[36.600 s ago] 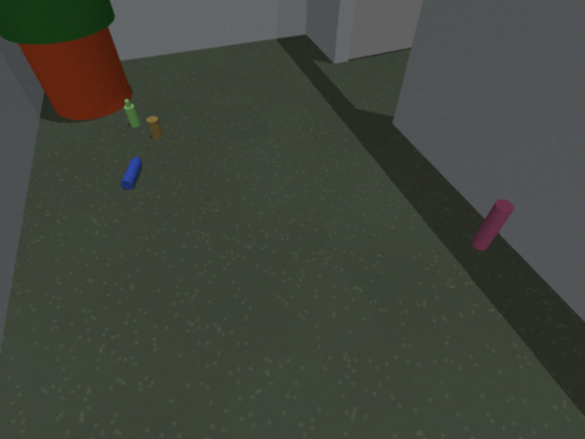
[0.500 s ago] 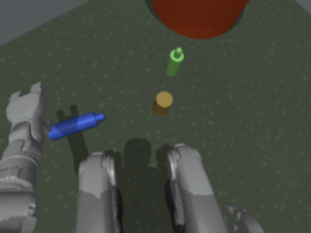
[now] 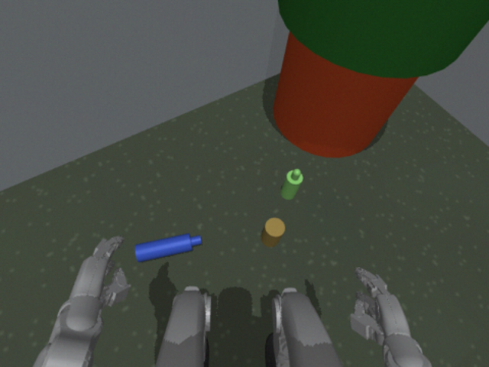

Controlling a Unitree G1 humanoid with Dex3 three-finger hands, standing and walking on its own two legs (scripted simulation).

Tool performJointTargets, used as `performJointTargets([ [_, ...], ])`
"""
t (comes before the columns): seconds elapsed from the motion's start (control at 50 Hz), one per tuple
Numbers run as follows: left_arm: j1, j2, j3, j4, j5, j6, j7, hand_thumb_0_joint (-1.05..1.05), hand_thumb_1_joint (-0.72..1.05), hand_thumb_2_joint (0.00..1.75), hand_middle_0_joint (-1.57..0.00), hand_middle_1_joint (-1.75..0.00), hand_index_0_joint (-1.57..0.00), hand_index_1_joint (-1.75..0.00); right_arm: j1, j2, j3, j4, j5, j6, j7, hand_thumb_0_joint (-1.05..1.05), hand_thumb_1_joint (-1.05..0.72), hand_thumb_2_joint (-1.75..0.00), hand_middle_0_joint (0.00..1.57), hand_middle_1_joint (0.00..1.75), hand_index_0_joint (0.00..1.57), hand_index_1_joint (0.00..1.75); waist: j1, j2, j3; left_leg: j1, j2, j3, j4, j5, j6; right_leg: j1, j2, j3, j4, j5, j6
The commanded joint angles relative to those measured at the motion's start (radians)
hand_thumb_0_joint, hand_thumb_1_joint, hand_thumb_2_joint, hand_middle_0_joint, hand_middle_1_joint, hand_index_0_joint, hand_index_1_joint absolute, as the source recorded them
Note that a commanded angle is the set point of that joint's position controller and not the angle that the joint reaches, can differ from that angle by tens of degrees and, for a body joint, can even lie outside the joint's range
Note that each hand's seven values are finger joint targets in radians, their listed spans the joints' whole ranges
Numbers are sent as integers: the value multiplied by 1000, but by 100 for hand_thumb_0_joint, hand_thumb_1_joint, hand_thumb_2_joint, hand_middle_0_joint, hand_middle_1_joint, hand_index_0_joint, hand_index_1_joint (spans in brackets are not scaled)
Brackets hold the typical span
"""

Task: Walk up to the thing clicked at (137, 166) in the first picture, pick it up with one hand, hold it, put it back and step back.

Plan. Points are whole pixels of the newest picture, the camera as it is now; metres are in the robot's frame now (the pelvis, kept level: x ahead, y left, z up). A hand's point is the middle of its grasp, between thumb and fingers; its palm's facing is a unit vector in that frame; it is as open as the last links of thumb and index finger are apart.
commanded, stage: home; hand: left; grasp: from above
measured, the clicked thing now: (169, 246) +0.47 +0.22 -0.55
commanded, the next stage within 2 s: none
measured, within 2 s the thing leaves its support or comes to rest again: neither
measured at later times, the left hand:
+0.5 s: hand (90, 294) +0.22 +0.19 +0.09, palm faces +0.09 -0.97 -0.21, open 7.4 cm
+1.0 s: hand (90, 301) +0.22 +0.19 +0.09, palm faces +0.08 -0.98 -0.20, open 7.4 cm
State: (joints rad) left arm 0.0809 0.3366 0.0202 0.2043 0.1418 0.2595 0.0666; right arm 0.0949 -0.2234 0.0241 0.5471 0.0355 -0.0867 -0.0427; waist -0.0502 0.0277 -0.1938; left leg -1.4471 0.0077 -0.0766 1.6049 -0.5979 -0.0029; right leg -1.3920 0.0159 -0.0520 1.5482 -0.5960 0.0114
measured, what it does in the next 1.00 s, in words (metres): rises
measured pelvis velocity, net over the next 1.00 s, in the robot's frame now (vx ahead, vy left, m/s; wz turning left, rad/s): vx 0.06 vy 0.00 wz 0.04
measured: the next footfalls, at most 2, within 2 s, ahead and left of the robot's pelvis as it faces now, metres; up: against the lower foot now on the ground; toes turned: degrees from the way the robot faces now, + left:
none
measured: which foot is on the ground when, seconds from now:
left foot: down 0.00-1.00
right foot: down 0.00-1.00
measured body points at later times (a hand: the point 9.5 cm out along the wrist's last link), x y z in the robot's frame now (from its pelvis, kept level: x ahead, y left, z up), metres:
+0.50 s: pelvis +0.06 +0.00 +0.13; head +0.08 +0.01 +0.58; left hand +0.22 +0.24 +0.11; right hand +0.22 -0.24 +0.07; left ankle +0.07 +0.12 -0.55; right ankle +0.07 -0.13 -0.55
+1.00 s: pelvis +0.06 +0.00 +0.14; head +0.08 +0.01 +0.59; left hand +0.21 +0.24 +0.11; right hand +0.24 -0.23 +0.08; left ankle +0.07 +0.12 -0.55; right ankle +0.07 -0.13 -0.55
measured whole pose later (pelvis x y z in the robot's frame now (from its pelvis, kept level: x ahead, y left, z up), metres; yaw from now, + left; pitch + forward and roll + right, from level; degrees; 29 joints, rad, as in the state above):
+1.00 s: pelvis +0.06 +0.00 +0.14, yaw +3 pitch +10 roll -3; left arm 0.49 0.23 0.03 -0.12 -0.06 0.44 0.02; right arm 0.29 -0.22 0.05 0.53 0.00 -0.24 -0.18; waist -0.04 0.04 -0.15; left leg -0.69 0.01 -0.06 1.00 -0.48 0.00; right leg -0.63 0.01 -0.04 0.93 -0.47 0.01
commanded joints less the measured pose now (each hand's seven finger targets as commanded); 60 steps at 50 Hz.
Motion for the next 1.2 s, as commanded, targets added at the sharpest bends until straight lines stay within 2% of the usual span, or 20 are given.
performJointTargets([
  [0.0,-22,103,72,-243,-72,12,35,0,90,90,-20,-30,-20,-30,68,-140,-51,-118,12,-62,-47,0,-90,-90,20,30,20,30,-41,67,-326,447,-5,-15,-389,33,30,338,16,25,-363,85,-33],
  [0.02,-12,88,70,-257,-84,20,36,0,90,90,-20,-30,-20,-30,77,-137,-49,-113,11,-66,-55,0,-90,-90,20,30,20,30,-45,67,-315,474,-3,-17,-411,75,27,367,15,24,-382,118,-33],
  [0.06,40,76,90,-263,-110,39,39,0,90,90,-20,-30,-20,-30,88,-132,-40,-114,10,-75,-72,0,-90,-90,20,30,20,30,-25,74,-288,529,-2,-28,-461,118,21,415,13,22,-416,148,-34],
  [0.12,122,40,97,-298,-157,68,36,0,90,90,-20,-30,-20,-30,112,-120,-28,-125,9,-90,-95,0,-90,-90,20,30,20,30,-20,70,-251,611,0,-22,-529,187,19,511,15,17,-492,207,-32],
  [0.14,143,26,90,-319,-168,77,34,0,90,90,-20,-30,-20,-30,121,-115,-27,-132,8,-96,-104,0,-90,-90,20,30,20,30,-28,61,-240,626,-4,-9,-542,203,21,546,16,20,-527,222,-32],
  [0.2,236,7,91,-370,-194,106,25,0,90,90,-20,-30,-20,-30,145,-108,-23,-145,2,-112,-123,0,-90,-90,20,30,20,30,-17,65,-213,706,-9,12,-600,280,19,641,18,14,-600,287,-30],
  [0.22,269,8,104,-389,-201,114,24,0,90,90,-20,-30,-20,-30,151,-112,-25,-156,1,-117,-129,0,-90,-90,20,30,20,30,-9,57,-201,727,-10,14,-621,298,18,670,20,10,-619,300,-29],
  [0.24,294,-12,82,-410,-207,122,18,0,90,90,-20,-30,-20,-30,158,-105,-24,-154,-1,-121,-132,0,-90,-90,20,30,20,30,-13,62,-190,751,-10,16,-640,331,14,692,20,7,-637,327,-29],
  [0.26,324,-8,90,-433,-210,131,16,0,90,90,-20,-30,-20,-30,167,-105,-26,-164,-1,-124,-137,0,-90,-90,20,30,20,30,-8,61,-184,776,-12,20,-657,348,16,720,21,7,-662,345,-29],
  [0.32,379,-13,82,-485,-209,148,10,0,90,90,-20,-30,-20,-30,169,-98,-27,-179,-7,-137,-148,0,-90,-90,20,30,20,30,-5,46,-137,807,-15,25,-690,380,19,764,22,1,-709,380,-22],
  [0.4,420,-25,64,-507,-198,155,-7,0,90,90,-20,-30,-20,-30,168,-101,-32,-185,-16,-157,-154,0,-90,-90,20,30,20,30,-6,40,-67,841,-7,13,-746,364,16,765,27,-11,-741,347,-25],
  [0.44,420,-27,64,-518,-198,156,-16,0,90,90,-20,-30,-20,-30,161,-105,-35,-191,-16,-165,-154,0,-90,-90,20,30,20,30,-4,31,-39,847,-3,7,-773,327,17,766,27,-15,-755,312,-24],
  [0.54,407,-22,64,-513,-200,154,-36,0,90,90,-20,-30,-20,-30,155,-116,-41,-190,-24,-191,-155,0,-90,-90,20,30,20,30,-8,1,-11,847,-11,23,-774,310,23,773,23,-15,-776,293,-18],
  [0.66,384,-8,76,-516,-189,142,-45,0,90,90,-20,-30,-20,-30,142,-121,-44,-189,-29,-211,-152,0,-90,-90,20,30,20,30,2,26,-24,861,-14,26,-776,297,22,783,15,-11,-773,285,-17],
  [0.78,397,-8,67,-520,-182,134,-41,0,90,90,-20,-30,-20,-30,140,-120,-40,-178,-30,-213,-150,0,-90,-90,20,30,20,30,10,46,-49,886,-10,18,-777,355,14,796,18,-13,-755,329,-22],
  [0.84,394,-7,68,-518,-185,131,-40,0,90,90,-20,-30,-20,-30,142,-120,-41,-175,-32,-213,-151,0,-90,-90,20,30,20,30,1,33,-72,889,-12,22,-761,377,18,809,18,-8,-754,357,-19],
  [0.94,399,-8,70,-504,-188,131,-40,0,90,90,-20,-30,-20,-30,131,-121,-38,-175,-30,-213,-152,0,-90,-90,20,30,20,30,14,25,-32,866,-9,18,-777,327,18,794,18,-13,-764,310,-19],
  [0.98,390,-13,68,-507,-194,129,-41,0,90,90,-20,-30,-20,-30,133,-121,-38,-176,-29,-215,-152,0,-90,-90,20,30,20,30,8,4,-31,860,-10,15,-776,311,21,798,18,-11,-767,301,-17],
  [1.04,401,-10,71,-513,-194,130,-41,0,90,90,-20,-30,-20,-30,136,-121,-41,-175,-29,-214,-153,0,-90,-90,20,30,20,30,13,24,-59,873,-10,23,-768,341,18,803,17,-7,-763,325,-19],
  [1.18,410,-6,74,-507,-189,130,-40,0,90,90,-20,-30,-20,-30,141,-124,-45,-169,-30,-213,-154,0,-90,-90,20,30,20,30,15,29,-59,878,-6,22,-769,371,14,804,18,-8,-749,342,-22],
])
